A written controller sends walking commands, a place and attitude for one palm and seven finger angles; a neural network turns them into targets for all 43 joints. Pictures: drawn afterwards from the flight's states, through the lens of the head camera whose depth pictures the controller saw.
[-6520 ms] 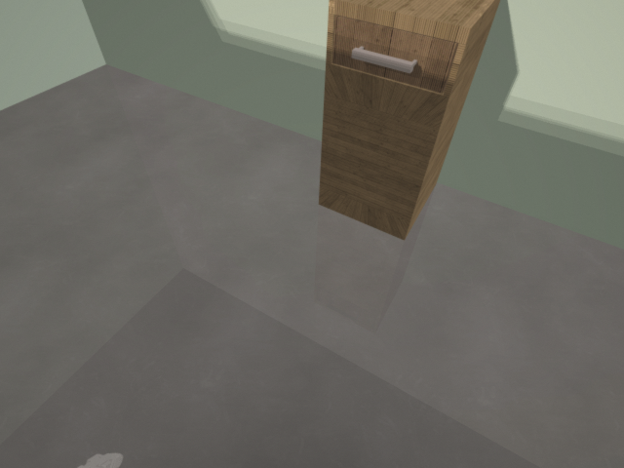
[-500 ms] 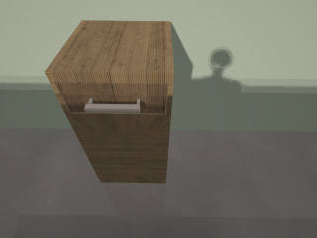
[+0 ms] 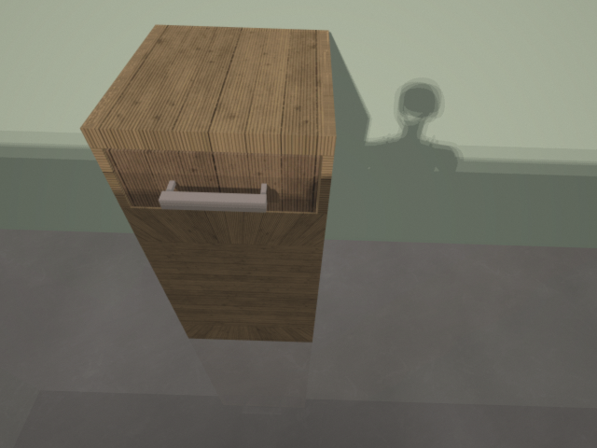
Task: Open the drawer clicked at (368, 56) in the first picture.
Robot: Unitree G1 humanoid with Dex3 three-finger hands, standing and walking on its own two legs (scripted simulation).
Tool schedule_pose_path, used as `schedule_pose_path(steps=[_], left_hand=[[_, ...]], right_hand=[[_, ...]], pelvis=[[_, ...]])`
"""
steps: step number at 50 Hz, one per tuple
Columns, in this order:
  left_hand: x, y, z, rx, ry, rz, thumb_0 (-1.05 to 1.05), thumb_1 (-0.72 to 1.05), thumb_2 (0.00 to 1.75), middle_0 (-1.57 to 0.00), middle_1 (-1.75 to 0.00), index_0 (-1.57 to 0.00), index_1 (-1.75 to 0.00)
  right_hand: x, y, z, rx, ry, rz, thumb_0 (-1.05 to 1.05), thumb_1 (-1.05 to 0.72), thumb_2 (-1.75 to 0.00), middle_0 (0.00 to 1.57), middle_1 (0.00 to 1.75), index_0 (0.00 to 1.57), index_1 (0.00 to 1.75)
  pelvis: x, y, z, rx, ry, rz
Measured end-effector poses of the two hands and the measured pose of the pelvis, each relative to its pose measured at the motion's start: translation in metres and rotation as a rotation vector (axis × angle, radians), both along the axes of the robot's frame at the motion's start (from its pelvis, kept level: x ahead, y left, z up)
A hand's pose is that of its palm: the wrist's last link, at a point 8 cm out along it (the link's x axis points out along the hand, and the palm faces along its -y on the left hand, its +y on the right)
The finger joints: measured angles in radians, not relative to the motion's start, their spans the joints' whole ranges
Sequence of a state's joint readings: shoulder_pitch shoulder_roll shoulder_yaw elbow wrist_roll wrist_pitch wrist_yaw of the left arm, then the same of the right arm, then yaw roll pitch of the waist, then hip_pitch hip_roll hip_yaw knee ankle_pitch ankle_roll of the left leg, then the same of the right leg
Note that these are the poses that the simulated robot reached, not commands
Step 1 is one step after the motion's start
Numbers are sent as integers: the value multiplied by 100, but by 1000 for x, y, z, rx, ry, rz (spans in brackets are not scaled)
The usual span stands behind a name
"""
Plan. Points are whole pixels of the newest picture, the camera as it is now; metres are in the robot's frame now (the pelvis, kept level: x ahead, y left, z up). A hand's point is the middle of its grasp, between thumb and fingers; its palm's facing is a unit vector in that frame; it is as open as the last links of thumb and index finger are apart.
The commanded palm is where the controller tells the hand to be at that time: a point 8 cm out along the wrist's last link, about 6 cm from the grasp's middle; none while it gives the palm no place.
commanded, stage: look again from close up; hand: left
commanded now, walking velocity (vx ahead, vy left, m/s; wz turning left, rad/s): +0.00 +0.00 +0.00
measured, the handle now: (216, 194) +0.55 +0.19 -0.01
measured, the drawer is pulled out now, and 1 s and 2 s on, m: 0.00 0.00 0.00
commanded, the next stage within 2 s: raise the hand with hooked fingers in 0.02 s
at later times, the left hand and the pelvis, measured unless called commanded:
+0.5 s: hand (173, 417) +0.17 +0.18 -0.06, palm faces -0.05 -0.24 -0.97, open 8.3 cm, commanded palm +0.14 +0.21 -0.01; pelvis -0.02 -0.02 -0.04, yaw -1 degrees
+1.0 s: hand (147, 364) +0.22 +0.21 +0.00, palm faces +0.01 -0.11 -0.99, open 11.3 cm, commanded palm +0.20 +0.21 +0.07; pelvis -0.01 -0.03 -0.02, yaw +0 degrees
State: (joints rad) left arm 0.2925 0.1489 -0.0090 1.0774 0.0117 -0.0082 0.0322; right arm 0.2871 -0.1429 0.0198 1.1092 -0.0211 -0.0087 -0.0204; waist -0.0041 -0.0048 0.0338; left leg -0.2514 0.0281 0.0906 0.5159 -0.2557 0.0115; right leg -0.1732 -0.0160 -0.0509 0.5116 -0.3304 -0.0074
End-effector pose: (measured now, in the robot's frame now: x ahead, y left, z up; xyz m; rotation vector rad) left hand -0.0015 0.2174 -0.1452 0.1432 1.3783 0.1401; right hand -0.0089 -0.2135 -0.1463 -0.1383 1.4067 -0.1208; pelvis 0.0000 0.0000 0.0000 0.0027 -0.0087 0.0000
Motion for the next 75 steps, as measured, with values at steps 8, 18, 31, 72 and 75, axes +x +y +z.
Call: schedule_pose_path(steps=[8, 18, 31, 72, 75], left_hand=[[5, -5, 3, 0, 9, -40, 0, 91, 90, -20, -30, -20, -30], [171, 12, 155, 812, -788, -647, 3, 84, 85, -20, -36, -21, -36], [125, -10, 137, 1117, -836, -954, 0, 51, 73, -24, -55, -25, -55], [246, 24, 271, 1174, -957, -949, 0, -41, 33, -31, -115, -32, -115], [251, 29, 278, 1166, -945, -959, 0, -45, 32, -31, -117, -32, -117]], right_hand=[[31, -13, 7, -43, -72, 5, 2, -93, -90, 20, 30, 20, 30], [166, -33, 36, -76, -702, 109, 2, -92, -90, 20, 30, 20, 30], [249, -23, 44, -35, -749, 343, 1, -91, -90, 20, 30, 20, 30], [214, 7, 58, 26, -626, 191, 1, -91, -90, 20, 30, 20, 30], [214, 15, 59, 39, -619, 207, 1, -91, -90, 20, 30, 20, 30]], pelvis=[[8, 1, 0, -8, 13, -11], [-5, -1, -19, 18, 130, 7], [-22, -32, -52, 28, 201, 9], [-10, -2, -5, 6, 40, 20], [-11, -1, -2, 3, 32, 24]])
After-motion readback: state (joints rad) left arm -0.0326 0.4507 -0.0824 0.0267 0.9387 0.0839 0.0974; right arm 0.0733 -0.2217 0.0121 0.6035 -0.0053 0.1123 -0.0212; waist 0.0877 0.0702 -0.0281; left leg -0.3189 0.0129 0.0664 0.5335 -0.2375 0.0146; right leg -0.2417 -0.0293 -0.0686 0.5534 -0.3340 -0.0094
